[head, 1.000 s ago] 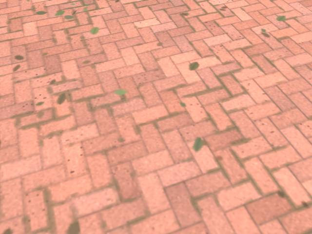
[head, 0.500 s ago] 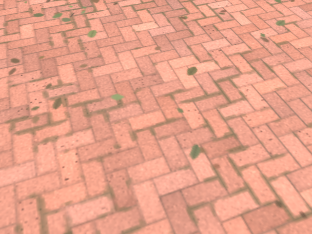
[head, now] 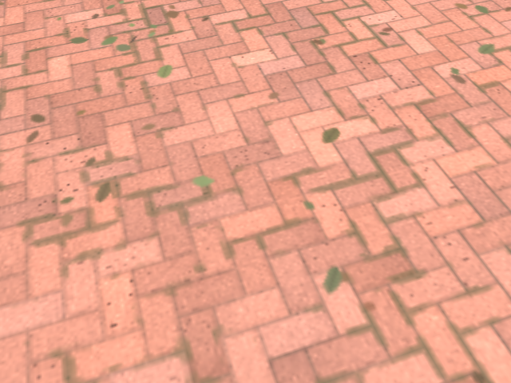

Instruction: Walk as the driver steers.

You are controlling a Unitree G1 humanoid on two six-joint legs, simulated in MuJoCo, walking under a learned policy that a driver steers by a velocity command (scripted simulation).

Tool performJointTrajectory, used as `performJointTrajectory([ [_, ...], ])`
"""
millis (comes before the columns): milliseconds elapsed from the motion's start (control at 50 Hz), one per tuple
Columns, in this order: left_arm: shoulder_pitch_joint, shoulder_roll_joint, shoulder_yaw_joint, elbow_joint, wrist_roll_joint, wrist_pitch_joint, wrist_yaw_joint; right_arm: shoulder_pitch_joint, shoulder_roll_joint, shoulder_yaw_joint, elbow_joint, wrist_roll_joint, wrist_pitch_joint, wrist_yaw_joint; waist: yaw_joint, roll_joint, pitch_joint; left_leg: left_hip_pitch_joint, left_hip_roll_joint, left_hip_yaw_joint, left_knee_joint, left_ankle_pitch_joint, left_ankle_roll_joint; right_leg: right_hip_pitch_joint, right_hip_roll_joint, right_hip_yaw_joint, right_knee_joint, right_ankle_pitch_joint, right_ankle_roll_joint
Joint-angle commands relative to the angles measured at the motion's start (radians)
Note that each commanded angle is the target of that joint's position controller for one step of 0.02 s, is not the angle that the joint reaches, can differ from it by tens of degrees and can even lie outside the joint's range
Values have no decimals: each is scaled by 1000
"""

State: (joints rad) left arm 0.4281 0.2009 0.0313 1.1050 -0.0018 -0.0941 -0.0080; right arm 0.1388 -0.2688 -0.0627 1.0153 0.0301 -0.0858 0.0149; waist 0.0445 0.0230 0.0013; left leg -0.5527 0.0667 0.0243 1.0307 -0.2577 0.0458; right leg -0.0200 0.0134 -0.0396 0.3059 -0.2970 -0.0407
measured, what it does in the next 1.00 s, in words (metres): walks ahead: left foot, then right foot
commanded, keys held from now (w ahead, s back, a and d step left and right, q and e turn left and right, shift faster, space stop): w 1.00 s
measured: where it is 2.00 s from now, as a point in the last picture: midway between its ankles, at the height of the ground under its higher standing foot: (273, 205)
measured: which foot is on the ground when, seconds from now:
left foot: up 0.00-0.22, down 0.24-0.80, up 0.82-1.00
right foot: down 0.00-0.26, up 0.28-0.78, down 0.80-1.00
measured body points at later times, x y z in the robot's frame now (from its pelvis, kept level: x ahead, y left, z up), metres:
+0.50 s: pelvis +0.27 +0.07 +0.00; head +0.28 +0.07 +0.45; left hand +0.39 +0.34 -0.12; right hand +0.29 -0.19 -0.14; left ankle +0.28 +0.14 -0.74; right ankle +0.33 -0.10 -0.67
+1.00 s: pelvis +0.57 -0.01 +0.00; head +0.59 -0.02 +0.45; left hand +0.63 +0.25 -0.13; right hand +0.64 -0.28 -0.14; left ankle +0.55 +0.15 -0.66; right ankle +0.60 -0.09 -0.74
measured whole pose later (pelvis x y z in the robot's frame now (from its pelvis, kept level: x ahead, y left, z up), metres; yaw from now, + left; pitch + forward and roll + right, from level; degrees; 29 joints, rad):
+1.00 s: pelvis +0.57 -0.01 +0.00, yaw +0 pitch +1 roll +0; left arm 0.23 0.23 0.06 0.97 0.01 -0.10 -0.03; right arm 0.21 -0.27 -0.06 0.98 0.02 -0.09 -0.01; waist 0.02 0.03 0.03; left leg -0.52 0.09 -0.02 1.12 -0.30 0.05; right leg -0.24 0.05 -0.07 0.36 -0.14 -0.08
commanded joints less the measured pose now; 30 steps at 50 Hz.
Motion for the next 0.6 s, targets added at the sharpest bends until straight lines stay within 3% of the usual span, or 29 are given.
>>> performJointTrajectory([
  [20, 16, 138, 14, -43, 6, 2, 18, -163, -6, 5, -97, -8, -5, 10, 10, -102, 105, -191, 22, 6, -187, 120, -28, 44, -224, 167, -166, 373, -135],
  [60, 27, 166, 20, -46, 5, 3, 27, -248, 9, 17, -130, -6, -3, 13, 26, -111, 128, -104, -10, 36, -339, 206, -35, -29, -207, 125, -199, 346, -131],
  [100, 62, 178, 28, -35, -2, 2, 30, -292, -5, 20, -152, -1, 0, 19, 33, -127, 144, -51, -25, 46, -410, 250, -26, -39, -225, 111, -224, 330, -135],
  [160, 61, 177, 37, -26, -16, 6, 31, -309, -40, 14, -179, 3, -3, 30, 3, -126, 150, -35, -22, 18, -481, 249, 16, 51, -270, 94, -190, 417, -118],
  [200, 31, 198, 48, -36, -13, 15, 32, -227, -84, -8, -169, 1, -7, 32, -58, -145, 74, 97, -60, 37, -486, 208, 50, 106, -282, 69, -71, 719, -95],
  [220, 14, 200, 50, -41, -10, 24, 33, -109, -114, -28, -137, 0, -6, 28, -123, -153, -2, 248, -92, 58, -480, 191, 71, 97, -262, 42, 69, 880, -77],
  [240, 5, 188, 44, -51, -4, 31, 32, 59, -151, -52, -84, 3, 0, 21, -198, -144, -99, 476, -98, 57, -479, 188, 97, 11, -219, 16, 270, 898, -49],
  [260, 21, 148, 28, -74, 16, 32, 30, 231, -219, -71, -50, -9, 6, 9, -238, -14, -229, 777, 104, -192, -470, 98, 157, -234, -154, -9, 601, 551, -21],
  [280, 146, -10, -11, -76, -1, 9, 16, 280, -249, -68, -31, -20, 7, 18, -145, 267, -386, 998, 325, -722, -671, -206, 316, -545, 44, 67, 941, -231, 29],
  [300, 37, 92, 13, -85, -31, -19, 12, 219, -162, -43, -36, -11, -2, 22, -172, 166, -282, 908, 287, -769, -778, -286, 265, -648, 5, 185, 1064, -261, 1],
  [320, -59, 146, 30, -124, -54, -35, 11, 119, -125, -31, -54, -10, -12, 21, -144, 128, -131, 761, 266, -614, -794, -212, 224, -714, -44, 152, 1079, -173, -20],
  [340, -100, 153, 33, -131, -49, -42, 20, 31, -99, -20, -74, -17, -23, 24, -105, 26, -68, 601, 235, -489, -814, -70, 203, -661, -101, 135, 1032, -71, -27],
  [360, -113, 151, 45, -131, -32, -37, 29, -13, -68, -12, -78, -30, -30, 29, -71, 6, -30, 476, 201, -387, -832, 38, 189, -607, -136, 123, 979, -13, -27],
  [380, -83, 131, 47, -128, -25, -24, 31, -26, -45, -4, -72, -41, -34, 31, -35, 31, -32, 404, 171, -320, -855, 77, 180, -538, -164, 133, 943, 20, -29],
  [400, -68, 109, 47, -126, -25, -11, 32, -19, -35, -1, -63, -40, -34, 32, -21, 44, -27, 367, 154, -284, -877, 88, 183, -511, -171, 129, 910, 23, -27],
  [440, -101, 98, 50, -143, -22, 8, 35, 19, -58, -2, -45, -35, -34, 19, -13, 43, 14, 314, 147, -232, -920, 101, 195, -533, -186, 113, 832, 38, -12],
  [480, -196, 113, 54, -182, -11, 13, 37, 64, -96, -8, -34, -35, -32, 0, -29, 21, 51, 325, 155, -216, -950, 117, 207, -624, -196, 106, 726, 126, 17],
  [520, -273, 114, 55, -209, -4, 11, 32, 109, -107, -10, -27, -34, -27, -14, -49, 11, 62, 366, 147, -186, -954, 161, 196, -682, -190, 100, 602, 241, 35],
  [600, -417, 89, 41, -246, -10, 1, 12, 187, -116, -9, -14, -23, -19, -24, -94, 16, 73, 405, 108, -97, -948, 222, 158, -633, -138, 46, 361, 411, 39],
])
